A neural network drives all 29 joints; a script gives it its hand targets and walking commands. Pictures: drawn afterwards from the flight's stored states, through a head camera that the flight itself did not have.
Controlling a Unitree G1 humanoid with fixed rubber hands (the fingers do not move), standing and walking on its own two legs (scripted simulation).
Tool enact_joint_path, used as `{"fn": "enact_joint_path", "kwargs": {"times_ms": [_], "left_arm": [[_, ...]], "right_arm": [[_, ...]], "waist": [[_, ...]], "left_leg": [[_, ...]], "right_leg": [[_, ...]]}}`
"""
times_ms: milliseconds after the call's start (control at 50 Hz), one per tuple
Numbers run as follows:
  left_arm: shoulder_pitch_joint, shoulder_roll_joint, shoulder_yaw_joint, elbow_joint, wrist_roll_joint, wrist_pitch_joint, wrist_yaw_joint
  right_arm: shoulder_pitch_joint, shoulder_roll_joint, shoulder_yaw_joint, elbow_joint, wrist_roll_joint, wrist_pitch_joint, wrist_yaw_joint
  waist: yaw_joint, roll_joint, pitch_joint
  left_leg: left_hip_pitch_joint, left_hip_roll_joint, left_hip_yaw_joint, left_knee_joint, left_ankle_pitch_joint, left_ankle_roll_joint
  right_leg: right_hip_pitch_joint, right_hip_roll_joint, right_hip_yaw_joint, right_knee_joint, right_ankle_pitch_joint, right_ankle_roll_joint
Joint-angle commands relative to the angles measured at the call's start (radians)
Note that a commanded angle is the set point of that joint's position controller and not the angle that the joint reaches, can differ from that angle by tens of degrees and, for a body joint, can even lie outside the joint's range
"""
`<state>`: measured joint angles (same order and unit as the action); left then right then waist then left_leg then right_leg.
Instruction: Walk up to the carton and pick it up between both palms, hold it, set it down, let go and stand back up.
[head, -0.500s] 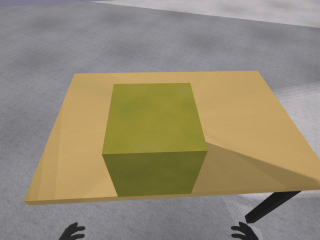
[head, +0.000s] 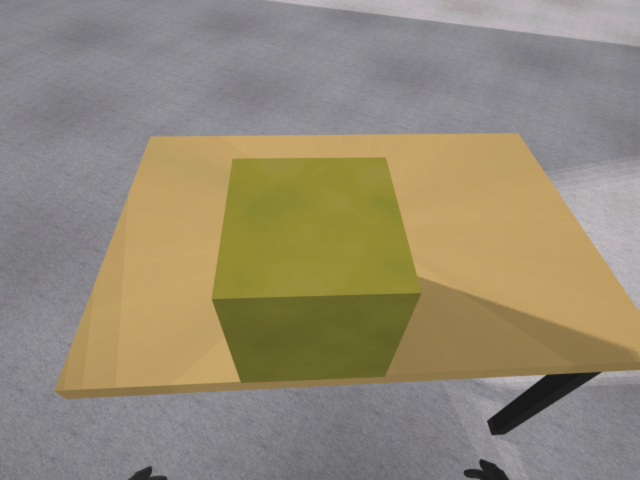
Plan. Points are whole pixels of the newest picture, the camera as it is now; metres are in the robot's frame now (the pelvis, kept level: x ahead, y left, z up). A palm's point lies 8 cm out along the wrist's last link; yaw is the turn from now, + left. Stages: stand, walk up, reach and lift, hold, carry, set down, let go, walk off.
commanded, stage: stand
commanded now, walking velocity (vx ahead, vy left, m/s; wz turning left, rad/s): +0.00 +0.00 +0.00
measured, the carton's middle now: (311, 272) +0.41 +0.00 -0.02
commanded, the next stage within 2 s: none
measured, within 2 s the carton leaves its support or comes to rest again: neither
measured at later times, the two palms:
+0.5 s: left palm out of the picture +0.09 +0.25 -0.11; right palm out of the picture +0.09 -0.24 -0.10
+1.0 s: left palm out of the picture +0.07 +0.25 -0.11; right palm out of the picture +0.07 -0.25 -0.11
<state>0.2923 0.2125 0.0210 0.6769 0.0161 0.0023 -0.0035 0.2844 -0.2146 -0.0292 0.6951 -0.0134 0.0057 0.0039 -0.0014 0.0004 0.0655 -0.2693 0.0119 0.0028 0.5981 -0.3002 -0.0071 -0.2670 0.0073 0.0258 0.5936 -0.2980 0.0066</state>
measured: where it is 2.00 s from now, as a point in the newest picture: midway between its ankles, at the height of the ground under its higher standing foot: outside the picture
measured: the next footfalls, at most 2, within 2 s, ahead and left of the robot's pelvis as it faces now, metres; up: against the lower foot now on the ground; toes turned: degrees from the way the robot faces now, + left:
none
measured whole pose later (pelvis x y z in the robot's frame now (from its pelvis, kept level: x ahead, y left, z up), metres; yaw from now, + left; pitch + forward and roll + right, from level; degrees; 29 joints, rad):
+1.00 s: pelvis +0.00 +0.00 +0.00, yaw -1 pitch -2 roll +0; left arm 0.31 0.23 0.01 0.74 0.01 0.00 0.00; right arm 0.31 -0.24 0.00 0.74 -0.01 0.01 0.00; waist 0.00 0.00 0.04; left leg -0.24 0.01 0.02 0.56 -0.28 0.00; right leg -0.25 0.00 0.05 0.57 -0.28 0.01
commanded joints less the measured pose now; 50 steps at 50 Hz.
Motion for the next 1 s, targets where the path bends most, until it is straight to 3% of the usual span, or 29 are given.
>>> {"fn": "enact_joint_path", "kwargs": {"times_ms": [0,980], "left_arm": [[0.005,0.140,0.038,-0.095,-0.002,-0.035,0.009],[0.031,0.156,0.029,-0.028,-0.008,-0.025,0.013]], "right_arm": [[0.005,-0.130,-0.041,-0.100,0.002,-0.033,-0.010],[0.035,-0.159,-0.018,-0.046,0.006,-0.028,-0.014]], "waist": [[0.000,-0.002,-0.087],[0.000,-0.004,-0.038]], "left_leg": [[0.035,0.077,-0.097,-0.114,0.121,0.041],[0.021,0.074,-0.082,-0.161,0.063,0.037]], "right_leg": [[0.017,-0.079,0.089,-0.103,0.133,-0.034],[-0.007,-0.076,0.101,-0.140,0.096,-0.031]]}}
